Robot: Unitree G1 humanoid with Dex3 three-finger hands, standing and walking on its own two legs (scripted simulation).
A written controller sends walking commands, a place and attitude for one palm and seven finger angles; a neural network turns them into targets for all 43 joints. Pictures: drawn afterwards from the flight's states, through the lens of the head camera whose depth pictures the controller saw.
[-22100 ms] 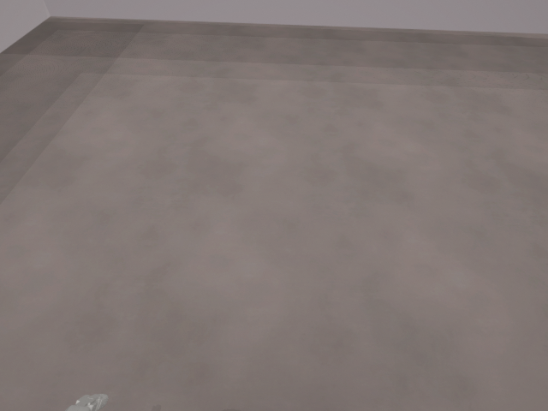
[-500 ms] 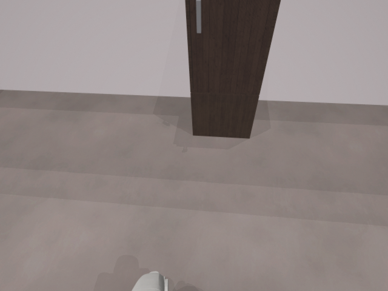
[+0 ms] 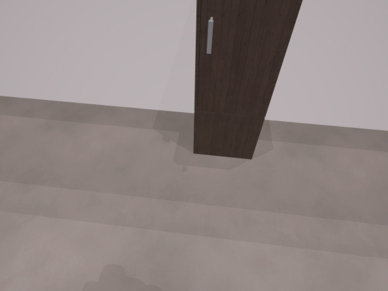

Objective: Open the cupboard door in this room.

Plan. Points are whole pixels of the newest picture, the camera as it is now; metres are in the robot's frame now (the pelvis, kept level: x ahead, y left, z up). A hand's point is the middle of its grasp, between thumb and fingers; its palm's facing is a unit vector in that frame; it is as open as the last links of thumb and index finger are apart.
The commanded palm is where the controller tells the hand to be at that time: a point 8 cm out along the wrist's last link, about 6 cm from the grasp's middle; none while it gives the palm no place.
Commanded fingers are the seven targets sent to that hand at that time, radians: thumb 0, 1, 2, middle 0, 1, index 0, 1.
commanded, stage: stand and wait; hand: left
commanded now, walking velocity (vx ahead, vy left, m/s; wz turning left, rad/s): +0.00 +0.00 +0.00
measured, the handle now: (210, 35) +1.04 +0.02 +0.06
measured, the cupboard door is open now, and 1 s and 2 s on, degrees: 0 0 0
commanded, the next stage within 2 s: look at it before walking up in 0.80 s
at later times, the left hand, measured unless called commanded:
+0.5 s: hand out of the picture -0.01 +0.14 -0.17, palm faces +0.05 -0.98 -0.19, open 7.3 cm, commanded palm none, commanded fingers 0.00 0.90 0.90 -0.20 -0.30 -0.20 -0.30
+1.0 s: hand out of the picture -0.03 +0.12 -0.18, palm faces +0.07 -0.98 -0.17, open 7.3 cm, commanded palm none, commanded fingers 0.00 0.90 0.90 -0.20 -0.30 -0.20 -0.30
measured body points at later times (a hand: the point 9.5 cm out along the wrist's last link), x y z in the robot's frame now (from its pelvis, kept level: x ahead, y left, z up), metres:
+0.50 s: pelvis +0.01 -0.02 +0.00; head +0.03 -0.03 +0.45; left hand -0.01 +0.19 -0.16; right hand -0.02 -0.22 -0.17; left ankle +0.03 +0.11 -0.74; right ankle -0.07 -0.12 -0.74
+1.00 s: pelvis +0.01 -0.04 +0.00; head +0.02 -0.04 +0.45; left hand -0.03 +0.17 -0.16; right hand +0.02 -0.26 -0.16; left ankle +0.03 +0.11 -0.74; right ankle -0.07 -0.12 -0.74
